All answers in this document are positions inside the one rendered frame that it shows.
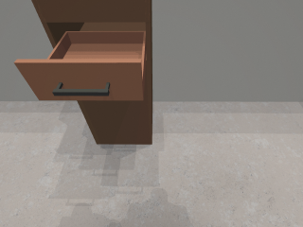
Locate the handle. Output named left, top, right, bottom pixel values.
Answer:
left=52, top=82, right=111, bottom=96

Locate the cabinet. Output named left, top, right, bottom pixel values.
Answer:
left=31, top=0, right=152, bottom=145

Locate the drawer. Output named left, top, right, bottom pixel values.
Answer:
left=14, top=31, right=147, bottom=101

